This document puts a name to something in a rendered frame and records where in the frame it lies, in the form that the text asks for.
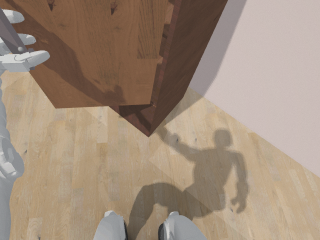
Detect left robot forearm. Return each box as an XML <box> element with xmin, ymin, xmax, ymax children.
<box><xmin>0</xmin><ymin>78</ymin><xmax>11</xmax><ymax>142</ymax></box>

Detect robot right thigh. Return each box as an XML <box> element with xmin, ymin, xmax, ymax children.
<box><xmin>163</xmin><ymin>215</ymin><xmax>207</xmax><ymax>240</ymax></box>

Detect robot thigh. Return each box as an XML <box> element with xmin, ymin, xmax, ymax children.
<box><xmin>163</xmin><ymin>215</ymin><xmax>207</xmax><ymax>240</ymax></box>
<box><xmin>93</xmin><ymin>214</ymin><xmax>126</xmax><ymax>240</ymax></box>

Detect handle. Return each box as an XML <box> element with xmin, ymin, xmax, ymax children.
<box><xmin>0</xmin><ymin>7</ymin><xmax>35</xmax><ymax>70</ymax></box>

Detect cupboard door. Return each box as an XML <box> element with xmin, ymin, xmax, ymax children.
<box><xmin>0</xmin><ymin>0</ymin><xmax>169</xmax><ymax>109</ymax></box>

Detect left robot hand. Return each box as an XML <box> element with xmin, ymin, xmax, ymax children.
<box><xmin>0</xmin><ymin>9</ymin><xmax>50</xmax><ymax>76</ymax></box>

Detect robot left upper arm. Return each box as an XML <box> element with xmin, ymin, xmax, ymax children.
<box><xmin>0</xmin><ymin>137</ymin><xmax>25</xmax><ymax>240</ymax></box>

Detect robot left thigh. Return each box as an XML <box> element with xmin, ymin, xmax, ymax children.
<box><xmin>93</xmin><ymin>214</ymin><xmax>126</xmax><ymax>240</ymax></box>

